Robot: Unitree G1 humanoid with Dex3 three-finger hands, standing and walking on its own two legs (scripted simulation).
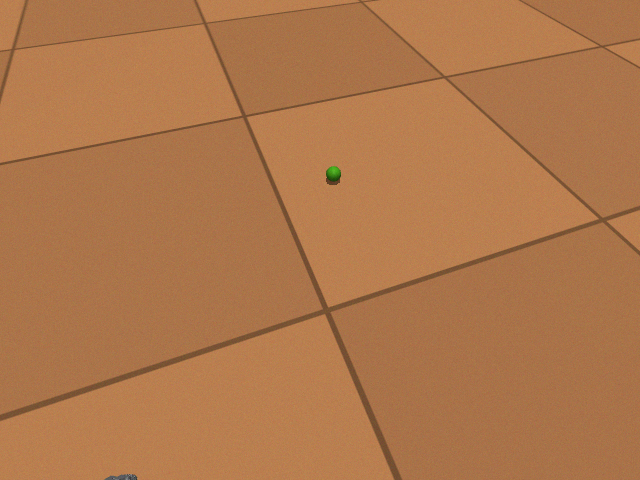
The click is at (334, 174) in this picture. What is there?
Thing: free ball
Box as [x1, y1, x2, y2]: [326, 166, 340, 181]
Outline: 334,166 328,168 326,171 328,179 333,181 338,179 340,176 339,169
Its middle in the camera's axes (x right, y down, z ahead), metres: +0.05 -0.30 +1.82
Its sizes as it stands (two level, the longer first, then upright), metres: 0.071 0.071 0.071
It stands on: the floor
